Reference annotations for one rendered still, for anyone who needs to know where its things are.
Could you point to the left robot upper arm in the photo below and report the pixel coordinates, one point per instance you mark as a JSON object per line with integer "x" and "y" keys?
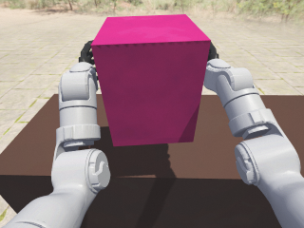
{"x": 77, "y": 177}

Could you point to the right robot upper arm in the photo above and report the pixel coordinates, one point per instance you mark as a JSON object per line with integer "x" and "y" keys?
{"x": 270, "y": 163}

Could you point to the carton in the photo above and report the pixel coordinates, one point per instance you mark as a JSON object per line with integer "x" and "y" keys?
{"x": 151, "y": 71}

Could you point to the right robot forearm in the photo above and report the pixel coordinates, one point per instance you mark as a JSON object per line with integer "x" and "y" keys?
{"x": 247, "y": 114}

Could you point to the left robot forearm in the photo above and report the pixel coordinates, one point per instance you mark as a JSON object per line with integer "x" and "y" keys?
{"x": 77, "y": 110}

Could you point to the robot right hand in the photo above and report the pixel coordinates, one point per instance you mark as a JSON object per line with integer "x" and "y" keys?
{"x": 212, "y": 53}

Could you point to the pedestal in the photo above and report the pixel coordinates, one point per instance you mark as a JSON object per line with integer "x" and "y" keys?
{"x": 163, "y": 185}

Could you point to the robot left hand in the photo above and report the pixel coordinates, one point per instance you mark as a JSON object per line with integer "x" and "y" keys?
{"x": 86, "y": 55}

